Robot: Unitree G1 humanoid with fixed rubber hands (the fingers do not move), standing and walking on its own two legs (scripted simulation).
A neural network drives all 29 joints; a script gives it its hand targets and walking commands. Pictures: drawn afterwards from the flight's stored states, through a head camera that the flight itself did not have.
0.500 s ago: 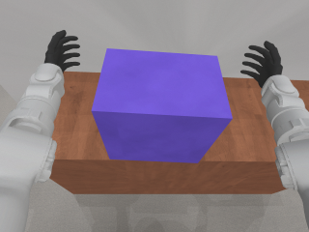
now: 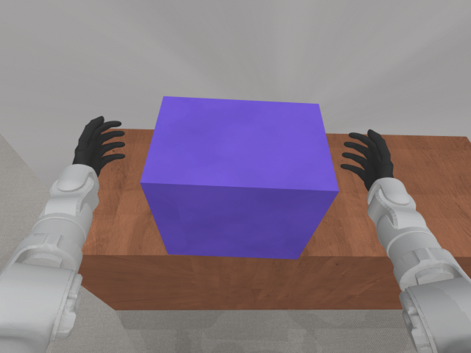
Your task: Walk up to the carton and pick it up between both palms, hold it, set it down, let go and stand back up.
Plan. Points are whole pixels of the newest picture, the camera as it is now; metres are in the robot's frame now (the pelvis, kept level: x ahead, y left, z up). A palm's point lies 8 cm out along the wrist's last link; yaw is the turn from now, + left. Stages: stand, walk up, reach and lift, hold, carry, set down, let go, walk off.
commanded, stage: set down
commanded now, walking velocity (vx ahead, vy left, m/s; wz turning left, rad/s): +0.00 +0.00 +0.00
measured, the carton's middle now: (236, 185) +0.47 +0.01 -0.04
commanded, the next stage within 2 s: none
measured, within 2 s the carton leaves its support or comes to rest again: neither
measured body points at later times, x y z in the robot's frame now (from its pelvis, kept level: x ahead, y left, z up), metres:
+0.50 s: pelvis +0.01 +0.01 +0.00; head +0.04 +0.02 +0.45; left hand +0.38 +0.27 +0.04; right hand +0.37 -0.24 +0.03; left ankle +0.03 +0.13 -0.73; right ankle +0.01 -0.11 -0.73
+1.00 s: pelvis +0.01 +0.01 -0.01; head +0.04 +0.02 +0.44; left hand +0.30 +0.28 -0.02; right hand +0.30 -0.23 -0.03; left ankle +0.03 +0.13 -0.73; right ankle +0.01 -0.11 -0.73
